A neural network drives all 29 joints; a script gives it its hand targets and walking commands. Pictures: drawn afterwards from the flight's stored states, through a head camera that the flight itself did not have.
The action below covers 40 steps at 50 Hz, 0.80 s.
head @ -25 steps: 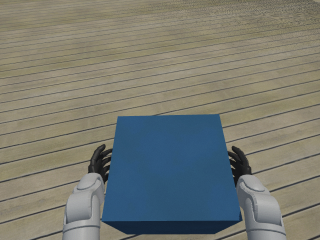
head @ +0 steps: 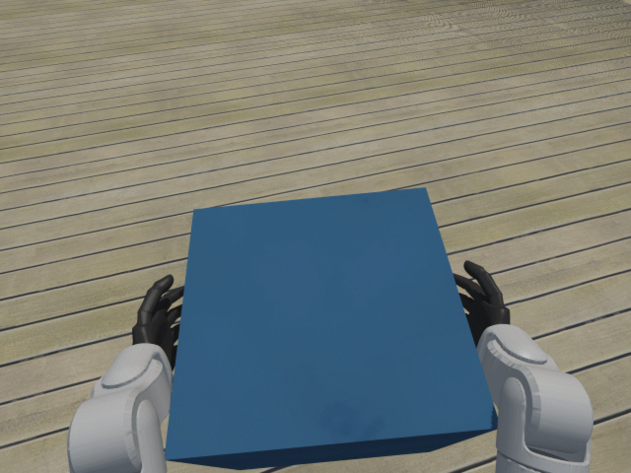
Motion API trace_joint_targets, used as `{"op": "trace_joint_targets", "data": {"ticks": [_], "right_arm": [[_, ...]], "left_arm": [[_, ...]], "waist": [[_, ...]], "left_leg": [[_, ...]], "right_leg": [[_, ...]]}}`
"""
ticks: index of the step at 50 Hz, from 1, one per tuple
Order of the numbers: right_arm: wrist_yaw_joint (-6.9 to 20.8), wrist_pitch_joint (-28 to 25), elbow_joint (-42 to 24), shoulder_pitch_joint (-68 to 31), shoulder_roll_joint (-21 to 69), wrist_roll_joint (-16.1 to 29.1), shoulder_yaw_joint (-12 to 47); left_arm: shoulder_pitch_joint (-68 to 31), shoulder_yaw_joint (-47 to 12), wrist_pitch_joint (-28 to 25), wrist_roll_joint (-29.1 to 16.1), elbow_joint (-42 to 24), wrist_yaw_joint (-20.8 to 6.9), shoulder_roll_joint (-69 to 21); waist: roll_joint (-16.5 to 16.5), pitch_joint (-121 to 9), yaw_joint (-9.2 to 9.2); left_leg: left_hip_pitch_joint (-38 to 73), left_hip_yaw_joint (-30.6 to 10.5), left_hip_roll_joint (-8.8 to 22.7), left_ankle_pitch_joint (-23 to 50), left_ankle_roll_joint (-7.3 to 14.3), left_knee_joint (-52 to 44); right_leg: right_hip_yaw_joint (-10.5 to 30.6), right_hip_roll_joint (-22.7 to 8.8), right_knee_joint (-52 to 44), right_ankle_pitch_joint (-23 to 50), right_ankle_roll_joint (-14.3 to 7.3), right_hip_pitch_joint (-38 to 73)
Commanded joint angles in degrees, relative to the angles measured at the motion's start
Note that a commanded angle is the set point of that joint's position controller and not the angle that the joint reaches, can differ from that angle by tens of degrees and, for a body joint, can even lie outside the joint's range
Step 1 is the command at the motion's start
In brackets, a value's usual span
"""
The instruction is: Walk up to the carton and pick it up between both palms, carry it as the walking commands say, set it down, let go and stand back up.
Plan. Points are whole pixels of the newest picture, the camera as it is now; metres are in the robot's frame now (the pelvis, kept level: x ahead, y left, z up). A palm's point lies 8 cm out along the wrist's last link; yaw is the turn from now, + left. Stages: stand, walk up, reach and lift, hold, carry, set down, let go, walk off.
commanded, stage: carry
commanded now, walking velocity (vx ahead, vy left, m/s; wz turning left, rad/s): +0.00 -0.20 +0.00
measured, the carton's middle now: (323, 342) +0.27 +0.00 +0.03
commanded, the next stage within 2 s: none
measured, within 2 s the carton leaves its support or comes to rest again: neither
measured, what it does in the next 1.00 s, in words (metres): stands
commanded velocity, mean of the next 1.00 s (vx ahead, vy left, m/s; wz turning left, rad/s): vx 0.00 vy -0.20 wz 0.00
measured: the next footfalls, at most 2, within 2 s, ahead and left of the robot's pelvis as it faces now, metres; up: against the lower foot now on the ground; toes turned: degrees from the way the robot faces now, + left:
none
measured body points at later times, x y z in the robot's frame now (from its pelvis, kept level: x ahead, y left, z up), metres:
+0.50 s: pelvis +0.00 -0.01 +0.00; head +0.00 -0.02 +0.45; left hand +0.24 +0.17 +0.09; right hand +0.25 -0.19 +0.08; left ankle +0.01 +0.11 -0.73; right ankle -0.02 -0.11 -0.73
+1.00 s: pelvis -0.01 -0.03 +0.00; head -0.01 -0.03 +0.45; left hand +0.24 +0.15 +0.09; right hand +0.24 -0.21 +0.08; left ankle +0.01 +0.11 -0.73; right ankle -0.02 -0.11 -0.73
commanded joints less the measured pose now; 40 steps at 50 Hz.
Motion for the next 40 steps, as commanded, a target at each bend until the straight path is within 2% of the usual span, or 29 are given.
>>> {"op": "trace_joint_targets", "data": {"ticks": [1,2,3,4,5,7,8,10,12,13,15,16,17,18,19,20,21,23,25,26,29,30,31,32,35,37,38,39,40], "right_arm": [[3.86,3.81,-10.85,-20.32,37.29,13.99,41.94],[3.90,4.38,-9.83,-18.97,36.53,13.50,41.90],[3.89,3.74,-13.71,-23.37,40.04,15.03,43.76],[3.88,4.20,-12.19,-21.26,39.72,14.38,43.25],[4.24,3.93,-12.73,-22.97,41.80,15.38,43.91],[4.11,4.85,-11.71,-21.37,40.05,14.67,43.54],[4.46,4.93,-11.22,-20.21,39.27,14.44,43.16],[4.71,5.31,-8.81,-19.62,39.10,13.91,41.77],[5.02,4.47,-11.23,-22.48,42.54,15.46,43.48],[4.70,4.57,-8.54,-20.63,40.57,14.15,42.51],[4.97,4.34,-9.41,-21.09,41.62,14.51,43.31],[5.08,4.34,-9.80,-21.91,41.17,14.48,43.06],[5.16,4.39,-8.35,-21.44,42.02,14.19,42.56],[5.05,4.44,-8.13,-19.37,41.69,13.91,43.07],[5.32,4.20,-9.76,-21.03,43.23,14.55,44.02],[5.29,4.08,-9.53,-21.65,43.34,14.46,43.94],[5.61,4.07,-10.99,-22.82,43.72,15.30,44.95],[5.44,4.08,-10.23,-22.07,42.86,14.78,44.21],[5.85,4.11,-10.28,-22.72,42.86,15.40,44.27],[5.86,4.03,-8.97,-20.01,42.11,14.38,43.45],[5.78,3.88,-8.07,-21.18,42.17,14.32,42.84],[5.84,4.32,-7.67,-21.86,42.47,14.73,44.34],[5.80,3.98,-7.15,-20.17,41.39,13.83,43.29],[5.52,3.75,-8.03,-20.19,42.96,13.99,43.71],[6.06,3.70,-7.42,-19.69,42.79,14.06,43.33],[6.30,3.21,-9.63,-21.40,43.37,14.69,44.15],[6.37,3.19,-10.45,-22.65,43.20,15.32,44.95],[5.99,3.56,-9.19,-21.81,43.59,14.84,44.66],[6.16,3.60,-8.77,-19.00,41.84,14.11,44.29]], "left_arm": [[-21.53,-44.16,5.06,-16.53,-9.27,-2.23,-38.08],[-21.91,-43.82,5.30,-17.00,-10.06,-2.41,-36.21],[-24.76,-45.21,4.61,-17.73,-11.62,-2.66,-40.08],[-24.27,-44.74,4.87,-17.72,-10.60,-2.66,-39.79],[-27.42,-45.65,4.44,-18.61,-13.53,-2.88,-40.58],[-23.22,-43.62,5.12,-17.56,-9.47,-2.90,-39.74],[-22.83,-44.24,5.39,-17.23,-8.89,-2.92,-40.03],[-25.43,-44.68,5.81,-17.43,-10.45,-3.05,-39.37],[-26.59,-45.09,5.05,-18.24,-10.72,-3.42,-43.12],[-25.48,-44.88,5.30,-17.42,-9.11,-3.31,-41.02],[-25.47,-44.70,5.18,-17.96,-9.01,-3.78,-42.23],[-25.20,-44.89,5.56,-17.61,-7.99,-3.92,-42.24],[-27.50,-44.77,5.04,-18.00,-8.74,-3.95,-41.97],[-26.07,-44.53,4.90,-17.60,-9.07,-3.88,-40.79],[-27.18,-44.77,4.35,-17.77,-10.26,-3.90,-42.45],[-28.31,-45.36,4.47,-17.97,-10.28,-3.89,-42.66],[-26.31,-44.86,4.80,-17.68,-8.97,-4.12,-43.50],[-25.14,-45.04,4.79,-17.92,-8.15,-4.23,-43.25],[-24.97,-44.70,4.97,-17.21,-7.27,-4.12,-43.59],[-26.60,-46.10,4.66,-18.15,-9.60,-4.19,-42.56],[-27.15,-46.02,4.82,-17.66,-9.13,-4.21,-43.13],[-25.63,-44.29,5.06,-16.80,-7.84,-4.23,-42.05],[-24.58,-44.82,5.08,-17.02,-6.62,-4.38,-41.80],[-25.42,-45.93,4.77,-17.93,-7.57,-4.49,-43.48],[-25.97,-45.83,4.33,-17.88,-7.75,-4.33,-43.10],[-27.34,-46.07,3.78,-17.94,-9.21,-4.48,-43.80],[-25.13,-46.01,3.95,-17.11,-8.43,-4.46,-43.45],[-25.74,-45.29,4.21,-17.87,-8.20,-4.61,-43.16],[-24.35,-46.27,4.16,-17.98,-7.78,-4.84,-42.58]], "waist": [[0.88,-11.03,-0.57],[-3.71,-10.52,-0.69],[-4.99,-11.06,-0.57],[-6.50,-9.40,-0.58],[-7.37,-12.02,-0.63],[-11.45,-10.60,-0.52],[-7.30,-12.03,-0.55],[0.96,-11.36,-0.65],[3.84,-14.82,-0.71],[2.15,-11.88,-0.59],[4.20,-11.32,-0.20],[3.84,-10.30,-0.13],[0.66,-9.35,-0.21],[-6.05,-9.41,-0.48],[-8.02,-10.49,-0.51],[-9.40,-8.67,-0.51],[-11.35,-10.77,-0.37],[-10.12,-10.75,-0.62],[-2.52,-11.66,-0.77],[-1.36,-12.07,-0.80],[6.51,-10.79,-0.41],[2.51,-9.94,-0.35],[2.87,-11.32,-0.32],[0.64,-10.59,-0.11],[-5.54,-11.33,-0.34],[-9.31,-10.13,-0.61],[-7.02,-11.09,-0.56],[-9.78,-11.09,-0.67],[-8.33,-11.33,-0.59]], "left_leg": [[1.97,-9.74,12.40,14.17,1.96,-3.46],[-0.42,-7.51,10.81,11.80,1.02,-0.83],[-1.55,-5.99,9.66,10.65,0.00,1.71],[-4.15,-4.49,8.19,7.59,-0.96,2.48],[-3.03,-3.20,7.69,5.76,-1.59,2.63],[-2.66,-3.14,7.19,5.52,-1.13,3.67],[-0.75,-2.45,7.83,9.47,-0.87,1.78],[1.67,-7.76,11.62,16.49,1.20,-2.35],[7.77,-15.69,17.18,22.84,4.97,-7.37],[7.54,-14.91,17.95,26.63,5.31,-5.97],[4.05,-13.27,16.65,19.38,4.02,-7.28],[1.12,-11.53,15.13,14.34,2.67,-5.40],[-2.17,-9.38,12.65,11.43,1.68,-4.03],[-4.33,-6.24,10.33,7.54,0.05,-0.74],[-3.83,-2.08,8.10,4.98,-1.12,2.89],[-5.92,-1.45,6.75,0.35,-1.71,4.36],[-3.09,0.58,5.61,-2.29,-1.75,5.01],[0.51,0.88,7.00,6.05,-1.24,0.18],[4.45,-4.77,11.89,19.61,1.08,-1.78],[4.82,-7.65,12.68,17.60,2.21,-3.21],[4.57,-14.95,17.46,19.13,4.96,-9.14],[5.09,-12.56,16.68,19.62,4.33,-6.74],[4.49,-11.71,15.48,16.74,3.73,-7.06],[2.45,-9.06,14.20,19.92,2.22,-3.06],[-1.69,-1.96,9.76,11.80,-1.09,2.25],[-1.61,0.35,7.41,3.19,-1.62,2.32],[-0.07,-0.43,7.77,5.43,-0.68,3.09],[0.41,-0.73,8.27,7.34,-0.50,2.07],[2.03,-0.12,8.67,11.63,-0.74,0.21]], "right_leg": [[2.64,-2.41,-2.59,9.00,-2.19,2.47],[3.90,-3.64,-5.50,10.00,-2.56,4.10],[6.22,-5.55,-6.68,16.87,-3.78,5.94],[7.97,-7.03,-8.34,20.77,-4.47,6.35],[6.65,-7.71,-7.52,24.60,-4.71,8.56],[6.78,-8.26,-7.20,30.73,-4.17,6.59],[5.22,-7.46,-5.04,29.57,-4.59,7.25],[2.93,-4.53,-0.59,17.28,-3.14,2.94],[0.59,-0.10,3.94,5.15,-1.18,-0.80],[0.79,-0.12,1.00,1.71,-1.04,-1.94],[0.56,0.83,-3.88,-1.97,-1.79,1.65],[1.55,-0.43,-4.93,1.48,-2.33,3.01],[4.20,-2.66,-5.48,4.66,-2.86,4.07],[7.29,-5.57,-8.92,11.89,-3.65,6.99],[9.04,-8.20,-10.16,21.46,-5.15,7.20],[10.30,-10.51,-11.09,28.72,-5.64,7.45],[8.29,-10.30,-10.49,28.50,-7.17,6.38],[4.06,-7.98,-5.96,33.54,-5.58,7.14],[0.73,-4.51,-0.75,22.09,-3.37,3.20],[2.27,-3.03,-1.87,13.94,-2.71,0.96],[0.22,1.18,0.35,-0.60,-1.33,-0.36],[1.35,0.13,-1.79,0.99,-1.65,-1.25],[1.51,0.33,-4.22,1.66,-2.13,1.11],[3.37,-1.54,-6.01,10.48,-2.03,3.67],[6.58,-7.01,-6.82,30.20,-4.00,7.71],[6.30,-8.14,-7.83,28.94,-5.68,6.61],[6.33,-8.94,-7.39,29.68,-5.20,5.39],[5.76,-8.16,-6.91,28.30,-4.52,6.16],[4.43,-6.84,-4.47,31.77,-4.92,5.56]]}}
